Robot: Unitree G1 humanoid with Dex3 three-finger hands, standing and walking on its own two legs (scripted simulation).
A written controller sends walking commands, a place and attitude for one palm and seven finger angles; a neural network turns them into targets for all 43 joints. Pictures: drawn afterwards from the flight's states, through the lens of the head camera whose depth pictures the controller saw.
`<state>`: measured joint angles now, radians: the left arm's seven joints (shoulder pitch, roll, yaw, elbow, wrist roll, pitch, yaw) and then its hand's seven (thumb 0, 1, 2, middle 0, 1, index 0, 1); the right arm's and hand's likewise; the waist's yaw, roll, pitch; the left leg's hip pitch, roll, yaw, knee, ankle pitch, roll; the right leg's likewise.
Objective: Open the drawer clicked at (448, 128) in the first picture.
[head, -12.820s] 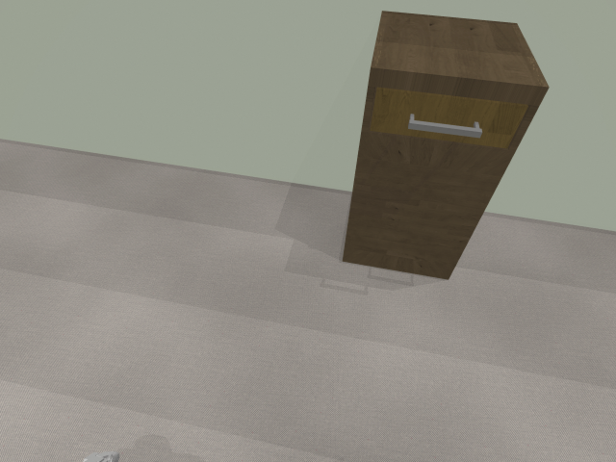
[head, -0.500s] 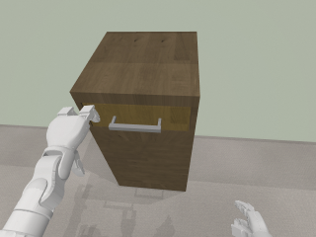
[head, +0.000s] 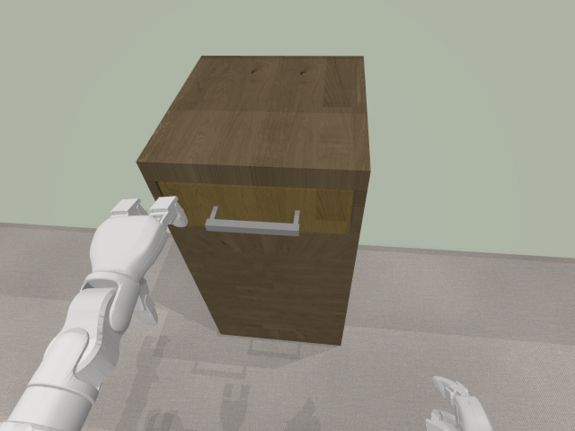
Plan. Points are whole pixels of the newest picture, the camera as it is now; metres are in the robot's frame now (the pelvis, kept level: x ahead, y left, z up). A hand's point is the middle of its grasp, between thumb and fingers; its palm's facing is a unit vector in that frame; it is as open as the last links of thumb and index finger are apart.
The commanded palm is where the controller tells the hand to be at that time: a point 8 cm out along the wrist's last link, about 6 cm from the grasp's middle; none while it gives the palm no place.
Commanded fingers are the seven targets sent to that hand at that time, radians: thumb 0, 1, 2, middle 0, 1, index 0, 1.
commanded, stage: move the hooked fingers above the handle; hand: left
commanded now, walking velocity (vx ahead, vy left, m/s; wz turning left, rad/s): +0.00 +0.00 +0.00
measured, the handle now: (254, 220) +0.51 +0.14 -0.06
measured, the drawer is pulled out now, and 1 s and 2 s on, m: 0.00 0.00 0.00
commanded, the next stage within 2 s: none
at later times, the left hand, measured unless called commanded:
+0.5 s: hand (199, 244) +0.37 +0.19 +0.04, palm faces -0.01 -0.07 -1.00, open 13.8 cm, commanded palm +0.35 +0.19 +0.10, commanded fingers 0.00 -0.50 0.30 -0.30 -1.20 -0.30 -1.20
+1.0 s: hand (229, 234) +0.42 +0.16 +0.01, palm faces -0.03 -0.04 -1.00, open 13.8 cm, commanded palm +0.40 +0.16 +0.07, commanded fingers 0.00 -0.50 0.30 -0.30 -1.20 -0.30 -1.20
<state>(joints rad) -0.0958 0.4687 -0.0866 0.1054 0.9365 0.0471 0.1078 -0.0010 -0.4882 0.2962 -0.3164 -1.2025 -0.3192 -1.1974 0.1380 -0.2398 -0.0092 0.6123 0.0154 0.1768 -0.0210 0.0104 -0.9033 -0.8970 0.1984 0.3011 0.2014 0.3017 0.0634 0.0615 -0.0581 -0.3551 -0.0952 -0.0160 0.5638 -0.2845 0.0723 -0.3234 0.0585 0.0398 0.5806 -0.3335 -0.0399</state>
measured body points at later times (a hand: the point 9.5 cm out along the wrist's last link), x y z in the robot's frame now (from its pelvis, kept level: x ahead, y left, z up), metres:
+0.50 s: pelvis +0.01 +0.00 -0.01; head +0.04 -0.03 +0.44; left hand +0.37 +0.19 +0.09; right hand +0.14 -0.25 -0.13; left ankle +0.00 +0.07 -0.73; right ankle -0.03 -0.10 -0.73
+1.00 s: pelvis +0.02 -0.02 -0.01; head +0.06 -0.04 +0.43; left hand +0.41 +0.15 +0.06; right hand +0.13 -0.27 -0.14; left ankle +0.00 +0.07 -0.73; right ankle -0.03 -0.10 -0.73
